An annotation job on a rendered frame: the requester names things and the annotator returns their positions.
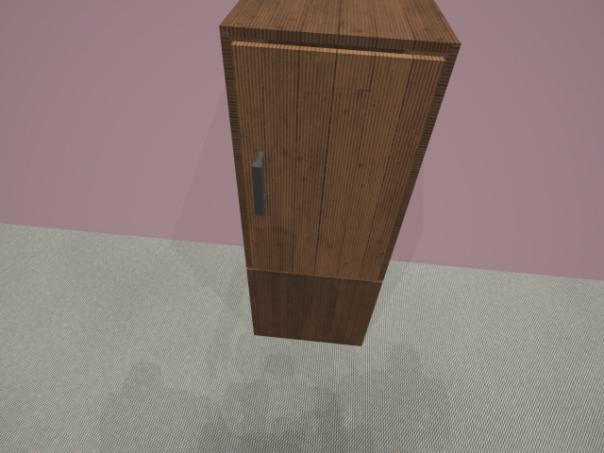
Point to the handle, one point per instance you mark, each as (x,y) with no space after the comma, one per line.
(258,185)

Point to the cupboard door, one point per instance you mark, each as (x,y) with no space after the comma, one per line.
(340,130)

